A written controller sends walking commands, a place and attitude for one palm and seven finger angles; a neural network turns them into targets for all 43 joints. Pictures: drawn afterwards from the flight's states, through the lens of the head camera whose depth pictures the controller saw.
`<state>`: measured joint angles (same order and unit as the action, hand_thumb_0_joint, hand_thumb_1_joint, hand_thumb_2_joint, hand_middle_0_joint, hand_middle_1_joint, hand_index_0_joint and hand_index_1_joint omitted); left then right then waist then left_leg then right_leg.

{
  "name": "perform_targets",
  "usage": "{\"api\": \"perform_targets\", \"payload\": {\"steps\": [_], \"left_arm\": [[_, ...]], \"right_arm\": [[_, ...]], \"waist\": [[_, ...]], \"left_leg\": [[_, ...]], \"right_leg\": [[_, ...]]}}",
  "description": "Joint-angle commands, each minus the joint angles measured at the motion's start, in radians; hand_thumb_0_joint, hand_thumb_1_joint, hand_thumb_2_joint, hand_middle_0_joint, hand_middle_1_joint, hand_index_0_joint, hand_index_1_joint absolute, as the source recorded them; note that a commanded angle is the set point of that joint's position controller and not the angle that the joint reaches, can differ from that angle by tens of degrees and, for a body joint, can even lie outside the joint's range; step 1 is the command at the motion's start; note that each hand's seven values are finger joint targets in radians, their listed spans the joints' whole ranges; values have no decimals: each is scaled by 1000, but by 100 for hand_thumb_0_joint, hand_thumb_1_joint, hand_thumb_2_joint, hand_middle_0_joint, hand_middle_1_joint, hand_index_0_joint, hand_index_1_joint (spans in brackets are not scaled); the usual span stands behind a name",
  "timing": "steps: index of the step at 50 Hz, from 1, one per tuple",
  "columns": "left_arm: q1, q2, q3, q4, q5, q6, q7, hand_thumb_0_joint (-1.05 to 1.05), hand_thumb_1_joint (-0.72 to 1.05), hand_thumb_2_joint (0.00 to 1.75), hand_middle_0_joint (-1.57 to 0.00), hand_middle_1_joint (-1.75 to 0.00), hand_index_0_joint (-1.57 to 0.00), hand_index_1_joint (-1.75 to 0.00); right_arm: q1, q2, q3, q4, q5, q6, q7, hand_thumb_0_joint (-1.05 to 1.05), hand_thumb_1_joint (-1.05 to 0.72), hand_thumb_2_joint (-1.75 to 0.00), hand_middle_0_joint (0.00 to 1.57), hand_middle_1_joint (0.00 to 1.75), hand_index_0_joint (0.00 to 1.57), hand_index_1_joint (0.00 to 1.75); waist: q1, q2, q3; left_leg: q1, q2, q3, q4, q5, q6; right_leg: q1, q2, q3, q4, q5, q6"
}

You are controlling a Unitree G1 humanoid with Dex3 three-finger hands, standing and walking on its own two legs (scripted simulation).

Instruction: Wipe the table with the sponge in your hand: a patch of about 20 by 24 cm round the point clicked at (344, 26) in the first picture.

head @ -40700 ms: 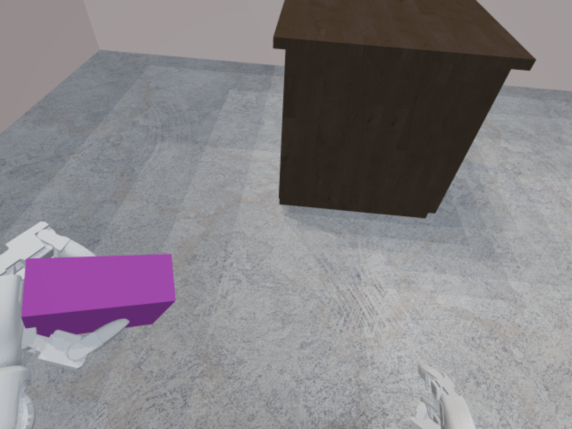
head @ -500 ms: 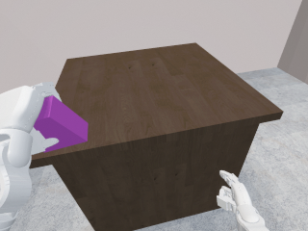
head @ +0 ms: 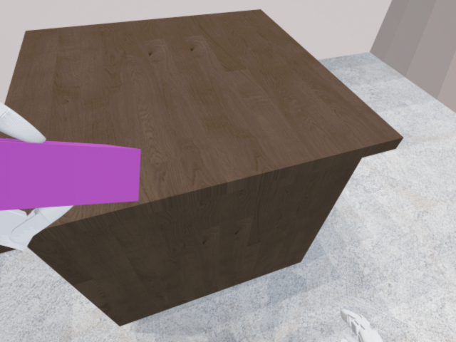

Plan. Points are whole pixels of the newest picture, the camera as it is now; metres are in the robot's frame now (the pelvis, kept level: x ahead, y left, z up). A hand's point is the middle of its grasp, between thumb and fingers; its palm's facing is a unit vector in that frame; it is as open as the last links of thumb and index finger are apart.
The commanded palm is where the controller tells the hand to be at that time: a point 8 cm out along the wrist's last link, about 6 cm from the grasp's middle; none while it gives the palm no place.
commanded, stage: step back with the hand held close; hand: left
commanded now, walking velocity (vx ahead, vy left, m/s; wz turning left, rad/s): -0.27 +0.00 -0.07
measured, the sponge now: (78, 168) +0.24 +0.18 +0.26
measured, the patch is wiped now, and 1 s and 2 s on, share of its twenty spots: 1.00 1.00 1.00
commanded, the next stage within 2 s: stop stepping back and stand still in 0.80 s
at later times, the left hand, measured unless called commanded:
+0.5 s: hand out of the picture +0.11 +0.25 +0.31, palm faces +0.60 -0.72 -0.35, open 9.5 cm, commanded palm +0.06 +0.29 +0.30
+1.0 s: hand out of the picture -0.06 +0.25 +0.33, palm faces +0.53 -0.82 -0.23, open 9.5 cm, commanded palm -0.10 +0.31 +0.30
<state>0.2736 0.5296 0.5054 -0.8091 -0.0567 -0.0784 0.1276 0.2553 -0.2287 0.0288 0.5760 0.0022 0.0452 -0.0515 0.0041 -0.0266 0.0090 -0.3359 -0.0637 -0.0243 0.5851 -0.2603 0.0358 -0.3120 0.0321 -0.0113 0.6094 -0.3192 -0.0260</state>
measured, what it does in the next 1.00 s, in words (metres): walks backwards: left foot, then right foot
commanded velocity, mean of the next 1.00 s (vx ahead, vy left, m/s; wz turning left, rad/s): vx -0.25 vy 0.00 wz -0.08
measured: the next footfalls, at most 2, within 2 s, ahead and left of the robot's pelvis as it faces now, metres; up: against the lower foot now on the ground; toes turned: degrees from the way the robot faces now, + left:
left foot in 0.34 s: +0.01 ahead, +0.17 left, +0.00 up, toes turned +5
right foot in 0.90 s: -0.30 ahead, -0.03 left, +0.00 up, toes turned -7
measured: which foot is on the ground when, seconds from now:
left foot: down 0.00-0.12, up 0.14-0.32, down 0.34-0.90, up 0.92-1.00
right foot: down 0.00-0.62, up 0.64-0.88, down 0.90-1.00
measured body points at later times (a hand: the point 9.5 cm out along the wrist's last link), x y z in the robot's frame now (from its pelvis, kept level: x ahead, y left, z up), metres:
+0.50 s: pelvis -0.09 +0.01 -0.01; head -0.08 +0.02 +0.44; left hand +0.07 +0.29 +0.32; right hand +0.11 -0.23 -0.07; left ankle -0.03 +0.16 -0.73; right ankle +0.01 -0.09 -0.73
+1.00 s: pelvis -0.26 +0.03 -0.01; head -0.26 +0.04 +0.44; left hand -0.09 +0.29 +0.34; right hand -0.09 -0.18 -0.10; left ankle -0.16 +0.15 -0.67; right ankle -0.30 -0.08 -0.73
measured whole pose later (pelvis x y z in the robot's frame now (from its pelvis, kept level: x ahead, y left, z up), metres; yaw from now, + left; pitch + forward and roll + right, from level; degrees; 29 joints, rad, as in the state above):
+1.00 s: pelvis -0.26 +0.03 -0.01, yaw -1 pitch -1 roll -2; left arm 0.02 0.47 0.50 -0.71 -0.08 -0.15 0.13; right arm 0.16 -0.16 0.03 0.69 0.03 -0.05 -0.04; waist 0.04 0.00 0.01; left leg -0.65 0.04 -0.01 1.04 -0.35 -0.06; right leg -0.21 0.03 -0.05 0.62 -0.39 -0.03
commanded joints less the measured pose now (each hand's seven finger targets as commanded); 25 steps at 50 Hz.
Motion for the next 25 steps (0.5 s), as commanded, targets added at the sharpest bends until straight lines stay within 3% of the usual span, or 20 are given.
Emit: {"api": "perform_targets", "payload": {"steps": [1,3,5,6,7,9,10,11,14,15,17,18,19,20,21,22,24,25], "left_arm": [[-198,151,135,100,2,-75,37,0,10,130,-120,-160,-120,-160],[-171,130,124,148,-4,-71,27,0,10,130,-120,-160,-120,-160],[-131,143,129,133,-13,-80,21,0,10,130,-120,-160,-120,-160],[-99,133,116,95,-18,-86,16,0,10,130,-120,-160,-120,-160],[-67,159,136,43,-20,-96,16,0,10,130,-120,-160,-120,-160],[-18,175,149,-53,-22,-106,16,0,10,130,-120,-160,-120,-160],[-46,243,201,-159,-18,-123,25,0,10,130,-120,-160,-120,-160],[-11,194,174,-144,-23,-122,28,0,10,130,-120,-160,-120,-160],[-41,216,198,-210,-28,-129,51,0,10,130,-120,-160,-120,-160],[-76,251,227,-257,-31,-141,63,0,10,130,-120,-160,-120,-160],[-74,199,212,-196,-32,-141,73,0,10,130,-120,-160,-120,-160],[-107,194,220,-164,-33,-136,76,0,10,130,-120,-160,-120,-160],[-133,189,223,-115,-31,-130,76,0,10,130,-120,-160,-120,-160],[-157,189,217,-96,-33,-135,74,0,10,130,-120,-160,-120,-160],[-168,174,202,-17,-29,-131,71,0,10,130,-120,-160,-120,-160],[-207,158,181,35,-25,-126,66,0,10,130,-120,-160,-120,-160],[-290,160,148,111,-17,-118,59,0,10,130,-120,-160,-120,-160],[-317,153,120,122,-15,-111,57,0,10,130,-120,-160,-120,-160]], "right_arm": [[-136,-135,-67,-133,15,-73,5,0,-90,-90,20,30,20,30],[-139,-138,-81,-143,32,-61,9,0,-90,-90,20,30,20,30],[-142,-128,-90,-155,44,-48,13,0,-90,-90,20,30,20,30],[-153,-118,-87,-171,50,-50,14,0,-90,-90,20,30,20,30],[-163,-111,-83,-190,54,-56,13,0,-90,-90,20,30,20,30],[-180,-94,-66,-207,51,-67,14,0,-90,-90,20,30,20,30],[-202,-98,-64,-216,44,-66,8,0,-90,-90,20,30,20,30],[-193,-81,-54,-215,42,-67,2,0,-90,-90,20,30,20,30],[-169,-87,-56,-183,26,-86,-19,0,-90,-90,20,30,20,30],[-166,-100,-69,-171,20,-97,-30,0,-90,-90,20,30,20,30],[-162,-119,-81,-163,16,-116,-37,0,-90,-90,20,30,20,30],[-162,-127,-89,-152,21,-122,-36,0,-90,-90,20,30,20,30],[-134,-128,-97,-146,32,-130,-34,0,-90,-90,20,30,20,30],[-114,-113,-92,-140,33,-141,-33,0,-90,-90,20,30,20,30],[-110,-117,-91,-133,34,-142,-31,0,-90,-90,20,30,20,30],[-113,-121,-95,-128,37,-142,-28,0,-90,-90,20,30,20,30],[-132,-125,-94,-119,38,-145,-22,0,-90,-90,20,30,20,30],[-133,-125,-92,-111,38,-145,-20,0,-90,-90,20,30,20,30]], "waist": [[-17,170,-240],[-20,49,-256],[-26,-98,-261],[-17,-132,-250],[-3,-125,-233],[4,-103,-184],[7,-36,-193],[-1,-35,-191],[-10,5,-198],[-7,79,-211],[7,177,-231],[10,189,-253],[0,143,-280],[-15,144,-307],[-20,102,-288],[-22,55,-266],[-29,-39,-166],[-32,-55,-122]], "left_leg": [[178,246,-195,-43,756,-13],[86,214,-144,45,572,-21],[-25,129,-59,207,190,-50],[-106,103,-35,313,-105,-54],[-141,106,-50,396,-214,-43],[-133,128,-55,415,-201,-34],[-120,137,-33,342,-173,-34],[-97,137,-17,266,-137,-34],[5,132,15,55,-16,-34],[33,153,-9,-19,15,-25],[22,239,-122,-91,172,3],[14,265,-132,-91,221,2],[22,249,-86,-41,292,-11],[56,216,-48,-13,308,-25],[25,203,-35,-2,244,-36],[4,184,-18,12,145,-41],[-26,129,11,72,-124,-40],[5,113,22,108,-168,-37]], "right_leg": [[90,-45,52,-83,193,4],[158,-127,118,-104,421,-28],[207,-281,240,-149,745,-100],[217,-344,277,-164,836,-131],[173,-372,277,-179,788,-132],[77,-356,244,-189,623,-120],[91,-338,230,-161,626,-122],[78,-318,197,-144,617,-108],[29,-268,190,-128,494,-59],[27,-245,183,-112,447,-43],[38,-112,120,-56,337,20],[70,-73,95,-39,314,32],[103,-64,78,-28,376,36],[84,-89,90,-23,415,26],[86,-100,97,-45,369,28],[68,-113,115,-88,314,26],[-70,-177,191,-241,83,10],[-146,-208,212,-305,-27,-6]]}}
